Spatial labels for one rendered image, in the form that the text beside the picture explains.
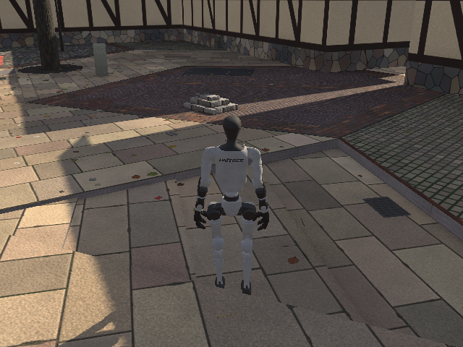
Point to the left robot upper arm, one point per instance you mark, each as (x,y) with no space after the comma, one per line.
(208,154)

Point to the left robot hand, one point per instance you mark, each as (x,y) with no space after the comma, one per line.
(198,219)

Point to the right robot upper arm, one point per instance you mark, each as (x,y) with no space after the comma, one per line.
(256,164)

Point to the right robot thigh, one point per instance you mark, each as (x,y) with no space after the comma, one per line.
(248,214)

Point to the left robot forearm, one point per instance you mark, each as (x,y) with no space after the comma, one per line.
(201,195)

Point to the right robot forearm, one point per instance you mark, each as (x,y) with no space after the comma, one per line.
(262,199)

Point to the right robot hand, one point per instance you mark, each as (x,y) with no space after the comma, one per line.
(264,220)

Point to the robot left shin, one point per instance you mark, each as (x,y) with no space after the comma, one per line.
(218,262)

